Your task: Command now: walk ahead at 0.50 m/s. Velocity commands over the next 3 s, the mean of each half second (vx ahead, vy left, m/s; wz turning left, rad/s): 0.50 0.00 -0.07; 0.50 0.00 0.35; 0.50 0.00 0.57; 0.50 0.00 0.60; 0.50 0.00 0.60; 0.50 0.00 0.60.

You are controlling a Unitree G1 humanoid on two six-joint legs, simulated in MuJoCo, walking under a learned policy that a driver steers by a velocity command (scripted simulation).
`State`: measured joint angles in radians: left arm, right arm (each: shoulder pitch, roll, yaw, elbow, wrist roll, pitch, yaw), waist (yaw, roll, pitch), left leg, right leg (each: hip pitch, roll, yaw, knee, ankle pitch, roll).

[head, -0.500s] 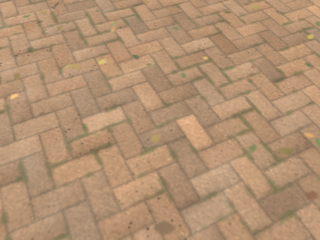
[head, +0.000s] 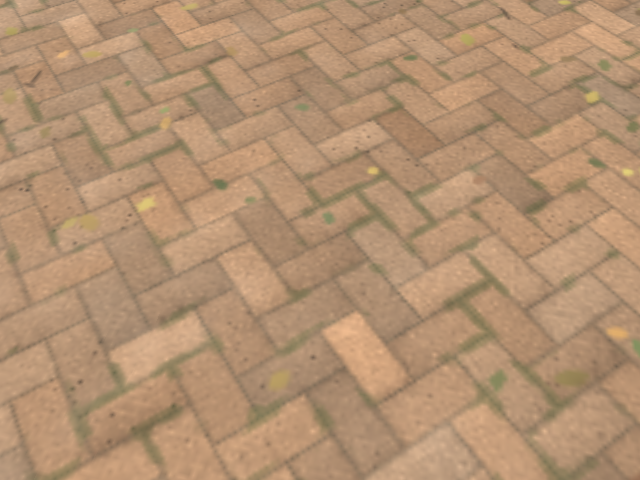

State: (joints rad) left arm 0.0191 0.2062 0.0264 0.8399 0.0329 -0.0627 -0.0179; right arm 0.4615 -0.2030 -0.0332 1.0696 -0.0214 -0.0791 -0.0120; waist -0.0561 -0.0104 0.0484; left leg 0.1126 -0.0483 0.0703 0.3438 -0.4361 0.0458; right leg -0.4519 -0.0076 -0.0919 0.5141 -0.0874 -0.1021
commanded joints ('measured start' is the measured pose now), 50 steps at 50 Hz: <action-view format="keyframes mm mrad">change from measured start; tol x16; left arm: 1 510 293 91 87 37 -17 27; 6 224 84 36 78 -23 -16 13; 28 534 38 26 138 -46 -25 19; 50 -104 117 23 -141 -15 -2 0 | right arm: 1 76 -46 -1 -83 47 -10 9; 20 -498 -62 -7 -254 -1 29 37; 24 -453 -94 -17 -256 1 13 30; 28 54 -295 -89 -114 -30 -3 10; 32 -209 -125 -48 -151 11 9 25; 50 3 -189 -74 -141 2 15 -3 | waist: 1 184 -197 -336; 5 66 -26 -27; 15 70 -38 50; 25 39 -76 -20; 28 -49 295 -311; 31 25 46 -70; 50 -9 97 -3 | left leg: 1 -551 26 37 831 312 28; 2 -678 -22 -106 968 -71 42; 21 -712 110 -21 255 408 -44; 26 -321 27 24 104 297 68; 27 -75 170 -145 101 245 124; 28 181 424 -656 -9 150 275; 29 145 404 -788 -96 101 273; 34 -249 229 -376 -149 398 192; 50 -135 195 -419 -45 608 157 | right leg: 1 774 -371 566 -116 -166 -204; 2 741 -405 773 -234 -157 -229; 7 270 -216 284 -358 -28 -98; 23 513 -204 189 -292 340 -87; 26 500 -160 97 29 579 -38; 27 334 -116 49 297 368 -15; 28 -30 71 -13 669 -204 40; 30 -215 -9 128 770 -309 18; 50 -92 -19 118 54 -9 128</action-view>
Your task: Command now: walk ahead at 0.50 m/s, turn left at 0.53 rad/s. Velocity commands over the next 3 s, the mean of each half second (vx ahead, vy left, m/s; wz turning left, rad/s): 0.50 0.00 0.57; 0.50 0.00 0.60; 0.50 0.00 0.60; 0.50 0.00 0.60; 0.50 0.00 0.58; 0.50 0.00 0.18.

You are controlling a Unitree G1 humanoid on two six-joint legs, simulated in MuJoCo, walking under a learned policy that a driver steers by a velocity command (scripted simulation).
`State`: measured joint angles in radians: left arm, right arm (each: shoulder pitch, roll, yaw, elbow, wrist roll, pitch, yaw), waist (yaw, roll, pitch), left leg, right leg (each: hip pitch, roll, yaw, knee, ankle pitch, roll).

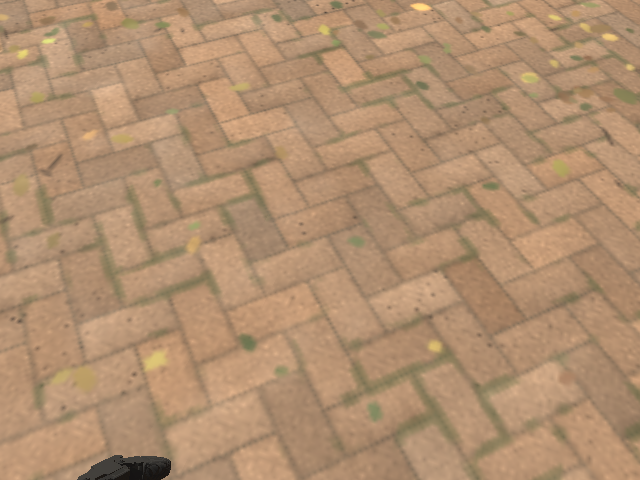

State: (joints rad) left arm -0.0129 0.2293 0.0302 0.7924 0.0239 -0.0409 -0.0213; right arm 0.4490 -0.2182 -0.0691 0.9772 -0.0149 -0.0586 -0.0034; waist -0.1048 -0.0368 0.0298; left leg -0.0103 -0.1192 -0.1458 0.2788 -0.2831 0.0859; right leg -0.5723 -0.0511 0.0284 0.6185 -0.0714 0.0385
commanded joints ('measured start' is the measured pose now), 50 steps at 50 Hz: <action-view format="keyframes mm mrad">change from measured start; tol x32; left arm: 1 -25 106 23 -87 -7 -30 6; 5 378 319 81 -22 39 -49 45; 31 451 150 43 34 -14 -13 35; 50 -42 112 20 -178 12 11 -7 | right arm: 1 -13 -186 -43 -61 -5 -5 -13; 26 -501 -85 18 -318 -28 51 88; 31 -53 -258 -55 -206 -53 35 36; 50 28 -215 -34 -166 7 3 2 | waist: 1 67 130 6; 5 180 -261 -322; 25 152 -47 59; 32 19 274 -344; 50 15 91 23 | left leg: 1 -41 263 -209 53 479 97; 7 -643 97 36 949 -155 9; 29 -333 36 303 298 13 87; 32 358 475 -580 40 -49 315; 38 -120 266 -134 -36 439 202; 50 16 230 -192 -24 468 157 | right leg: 1 118 37 -5 -88 -60 -24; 6 794 -400 707 -356 -446 -236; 11 465 -213 163 -422 -28 -163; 29 660 -229 -277 -56 787 -133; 32 -95 48 -174 799 -481 -10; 50 -144 -8 -21 85 37 12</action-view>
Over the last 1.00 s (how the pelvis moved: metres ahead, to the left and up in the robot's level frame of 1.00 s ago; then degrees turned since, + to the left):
0.52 0.02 0.02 10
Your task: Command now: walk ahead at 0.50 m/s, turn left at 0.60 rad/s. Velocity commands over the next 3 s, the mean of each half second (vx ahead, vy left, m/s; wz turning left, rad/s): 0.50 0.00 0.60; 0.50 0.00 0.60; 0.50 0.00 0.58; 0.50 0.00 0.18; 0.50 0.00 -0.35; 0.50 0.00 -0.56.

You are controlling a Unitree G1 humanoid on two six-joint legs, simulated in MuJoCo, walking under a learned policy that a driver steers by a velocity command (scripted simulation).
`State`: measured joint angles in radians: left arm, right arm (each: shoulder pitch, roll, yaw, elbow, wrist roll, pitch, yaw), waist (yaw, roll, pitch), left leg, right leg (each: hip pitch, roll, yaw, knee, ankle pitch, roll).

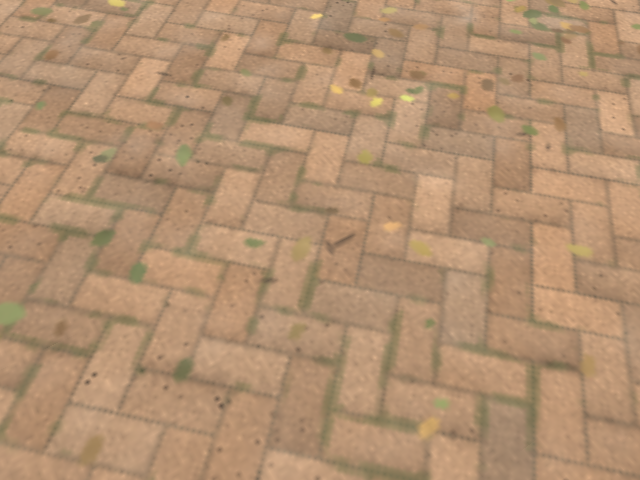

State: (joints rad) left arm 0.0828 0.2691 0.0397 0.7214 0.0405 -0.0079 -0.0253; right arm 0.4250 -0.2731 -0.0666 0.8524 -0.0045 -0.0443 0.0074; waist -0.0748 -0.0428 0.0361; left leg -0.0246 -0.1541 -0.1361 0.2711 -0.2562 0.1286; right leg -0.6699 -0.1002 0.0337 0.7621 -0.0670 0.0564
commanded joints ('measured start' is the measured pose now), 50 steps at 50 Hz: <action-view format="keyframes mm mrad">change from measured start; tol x32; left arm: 1 -160 74 8 -119 -8 -26 -4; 8 356 262 61 -42 21 -66 53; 50 -41 87 11 -104 0 -6 3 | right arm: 1 63 -164 -37 -40 -6 -11 -13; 29 -459 -48 24 -254 -40 36 80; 34 -20 -210 -48 -139 -64 24 28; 50 4 -162 -35 -81 1 -12 1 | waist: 1 -21 102 18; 9 129 -301 -383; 28 125 -44 50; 35 -3 300 -356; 50 16 91 10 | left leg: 1 45 270 -212 2 476 110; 7 -132 171 -175 449 656 -6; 9 -529 -12 -7 936 -288 -46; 10 -597 86 -10 1018 -218 -45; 29 -550 179 236 372 131 -33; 33 -120 44 258 238 15 68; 35 371 492 -571 68 -91 259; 39 -1 351 -220 14 385 169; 50 -53 253 -193 -61 322 125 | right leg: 1 -33 54 -27 -89 29 -13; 7 643 71 12 -299 -84 -114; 9 962 -358 747 -481 -341 -257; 14 521 -173 205 -558 -120 -199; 32 750 -180 -273 -223 771 -148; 34 370 -113 -303 331 309 -85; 35 10 96 -202 647 -475 -27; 50 -31 8 -23 30 6 5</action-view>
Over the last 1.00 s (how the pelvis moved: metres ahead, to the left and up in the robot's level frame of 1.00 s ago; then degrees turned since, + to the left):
0.48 0.13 0.00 36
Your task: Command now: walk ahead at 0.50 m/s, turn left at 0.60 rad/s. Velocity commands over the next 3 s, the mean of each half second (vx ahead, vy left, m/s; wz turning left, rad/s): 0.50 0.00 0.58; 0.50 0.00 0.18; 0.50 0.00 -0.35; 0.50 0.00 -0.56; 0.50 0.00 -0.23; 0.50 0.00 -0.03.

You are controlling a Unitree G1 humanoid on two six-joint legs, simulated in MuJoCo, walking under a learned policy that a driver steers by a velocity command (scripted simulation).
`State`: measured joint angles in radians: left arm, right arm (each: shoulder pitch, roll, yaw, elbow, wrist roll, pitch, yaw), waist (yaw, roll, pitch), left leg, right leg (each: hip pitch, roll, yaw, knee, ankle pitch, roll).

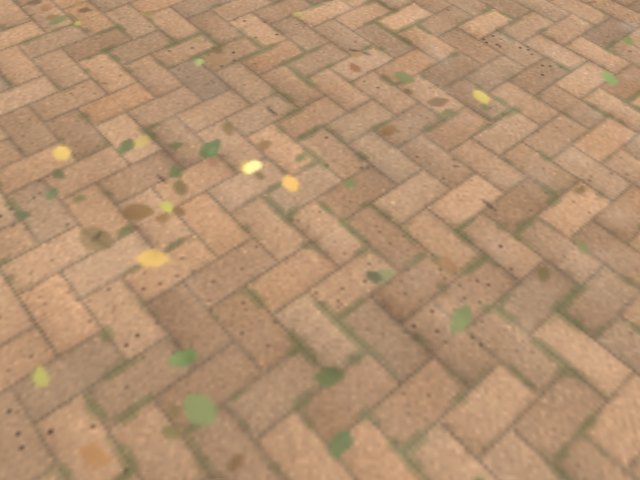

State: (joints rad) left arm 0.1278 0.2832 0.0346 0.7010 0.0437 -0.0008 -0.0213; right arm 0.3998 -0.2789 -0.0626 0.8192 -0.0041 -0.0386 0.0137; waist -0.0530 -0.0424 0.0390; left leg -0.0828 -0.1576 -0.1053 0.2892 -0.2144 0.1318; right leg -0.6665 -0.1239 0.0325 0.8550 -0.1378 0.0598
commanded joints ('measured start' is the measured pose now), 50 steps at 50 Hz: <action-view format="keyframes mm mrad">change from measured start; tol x32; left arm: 1 -117 71 14 -95 -5 -17 -3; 11 311 280 67 -43 23 -64 50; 50 31 31 13 48 -15 -19 -18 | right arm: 1 48 -158 -39 -43 -1 -18 -7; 31 -409 -39 34 -188 -43 16 56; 36 61 -246 -35 -54 -72 -10 3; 50 -31 -93 1 63 -4 -52 -6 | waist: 1 -18 92 9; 12 97 -250 -338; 30 98 -51 41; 36 -65 278 -373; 50 43 91 39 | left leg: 1 28 258 -230 -64 308 119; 9 -25 212 -248 279 640 8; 11 -403 9 -69 821 -141 -50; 13 -556 99 -38 994 -231 -49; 32 -375 142 185 286 26 -29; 35 161 204 67 173 -15 56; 36 497 545 -441 121 -56 202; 50 -2 330 3 -198 256 95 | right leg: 1 -38 43 -21 -97 90 -2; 9 493 150 -35 -371 -8 -90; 11 962 -269 486 -485 -287 -199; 12 909 -336 777 -574 -343 -266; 17 522 -145 190 -648 -19 -202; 34 658 -113 -200 -312 710 -164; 37 -3 118 -67 449 -387 -95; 50 13 2 -55 -28 65 -50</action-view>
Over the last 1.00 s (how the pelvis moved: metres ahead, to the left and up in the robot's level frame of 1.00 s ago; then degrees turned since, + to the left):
0.51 0.13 0.00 36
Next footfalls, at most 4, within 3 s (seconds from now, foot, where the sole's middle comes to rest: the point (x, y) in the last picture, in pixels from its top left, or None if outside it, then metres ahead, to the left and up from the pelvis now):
0.20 right None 0.30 -0.13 -0.78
0.70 left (228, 472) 0.49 0.16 -0.78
1.24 right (262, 322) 0.84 0.09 -0.78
1.76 left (183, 237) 1.10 0.31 -0.78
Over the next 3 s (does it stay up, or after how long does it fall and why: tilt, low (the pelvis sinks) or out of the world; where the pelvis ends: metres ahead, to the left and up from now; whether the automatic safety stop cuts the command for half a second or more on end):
stays up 1.58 0.08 0.00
